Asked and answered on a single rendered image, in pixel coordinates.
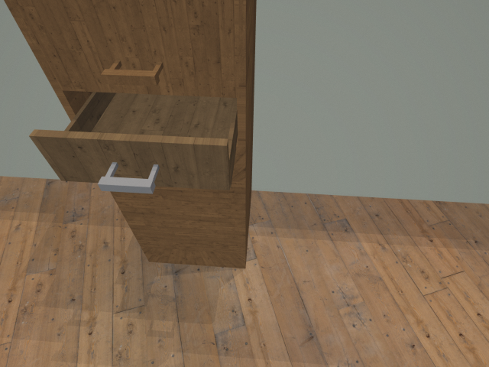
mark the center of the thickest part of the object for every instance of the cabinet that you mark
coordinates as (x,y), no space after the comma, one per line
(199,48)

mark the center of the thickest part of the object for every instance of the handle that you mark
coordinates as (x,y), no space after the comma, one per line
(128,185)
(130,77)

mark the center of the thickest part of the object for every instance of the drawer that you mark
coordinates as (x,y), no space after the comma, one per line
(192,139)

